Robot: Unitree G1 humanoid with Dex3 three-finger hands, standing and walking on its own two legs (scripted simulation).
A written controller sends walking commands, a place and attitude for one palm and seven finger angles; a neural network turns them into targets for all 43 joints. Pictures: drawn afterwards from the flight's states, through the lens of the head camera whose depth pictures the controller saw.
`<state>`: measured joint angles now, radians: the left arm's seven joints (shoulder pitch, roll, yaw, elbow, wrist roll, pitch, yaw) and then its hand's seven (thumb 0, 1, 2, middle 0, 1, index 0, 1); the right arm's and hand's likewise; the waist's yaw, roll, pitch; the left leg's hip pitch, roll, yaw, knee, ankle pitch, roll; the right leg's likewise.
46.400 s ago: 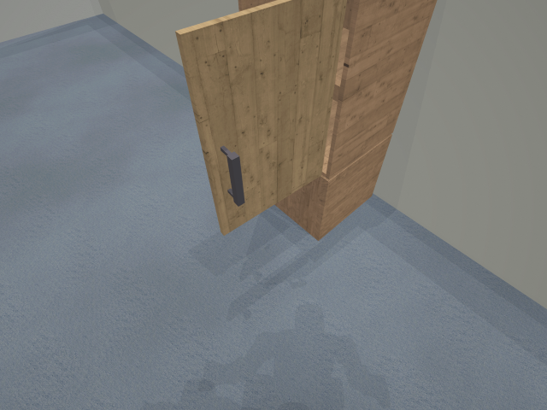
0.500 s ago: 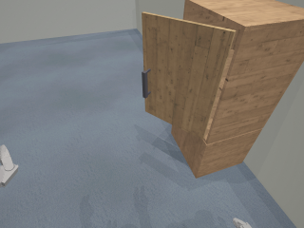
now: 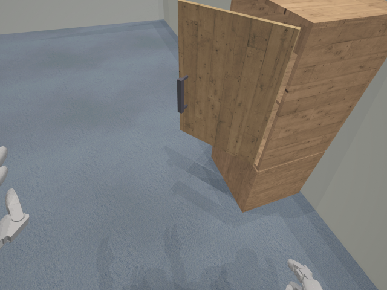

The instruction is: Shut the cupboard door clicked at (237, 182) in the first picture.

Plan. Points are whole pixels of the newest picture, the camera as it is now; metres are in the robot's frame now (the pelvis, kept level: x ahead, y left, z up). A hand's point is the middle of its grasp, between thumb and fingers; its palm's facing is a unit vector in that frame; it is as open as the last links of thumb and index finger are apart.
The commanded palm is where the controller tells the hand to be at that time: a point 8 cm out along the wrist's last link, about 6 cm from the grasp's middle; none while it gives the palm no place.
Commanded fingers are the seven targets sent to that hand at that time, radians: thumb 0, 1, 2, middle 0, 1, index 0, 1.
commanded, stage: stop stepping back and stand still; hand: left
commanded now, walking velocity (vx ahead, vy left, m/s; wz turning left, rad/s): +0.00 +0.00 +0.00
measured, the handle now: (183, 94) +0.89 +0.11 -0.10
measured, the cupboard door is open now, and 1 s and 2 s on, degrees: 35 35 35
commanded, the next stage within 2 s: let the arm hang, fingers relaxed in 0.20 s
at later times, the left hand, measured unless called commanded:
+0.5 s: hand (95, 284) +0.15 +0.22 -0.10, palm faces +0.01 -0.94 -0.35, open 7.4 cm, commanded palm none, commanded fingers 0.00 0.90 0.90 -0.20 -0.30 -0.20 -0.30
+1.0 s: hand out of the picture -0.05 +0.20 -0.17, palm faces +0.04 -0.97 -0.24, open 7.3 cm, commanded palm none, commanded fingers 0.00 0.90 0.90 -0.20 -0.30 -0.20 -0.30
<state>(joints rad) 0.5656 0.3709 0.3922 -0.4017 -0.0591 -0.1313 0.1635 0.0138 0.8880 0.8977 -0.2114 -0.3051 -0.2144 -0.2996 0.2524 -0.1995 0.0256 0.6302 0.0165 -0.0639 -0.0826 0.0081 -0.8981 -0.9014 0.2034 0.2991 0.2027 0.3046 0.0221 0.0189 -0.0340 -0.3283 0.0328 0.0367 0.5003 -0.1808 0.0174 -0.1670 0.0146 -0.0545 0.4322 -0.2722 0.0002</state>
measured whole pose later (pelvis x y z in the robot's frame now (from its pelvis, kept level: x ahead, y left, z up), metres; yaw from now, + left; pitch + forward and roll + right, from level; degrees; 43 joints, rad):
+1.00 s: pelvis +0.00 +0.01 +0.00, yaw +1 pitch -2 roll -1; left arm 0.36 0.20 0.01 1.13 0.01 0.02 0.02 0.01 0.91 0.90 -0.20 -0.30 -0.20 -0.30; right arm 0.27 -0.18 0.00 1.08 -0.02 0.02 -0.02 0.01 -0.91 -0.90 0.20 0.30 0.20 0.30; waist 0.01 0.03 0.03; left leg -0.27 0.00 0.04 0.45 -0.15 0.03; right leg -0.13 -0.01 -0.06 0.43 -0.27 0.00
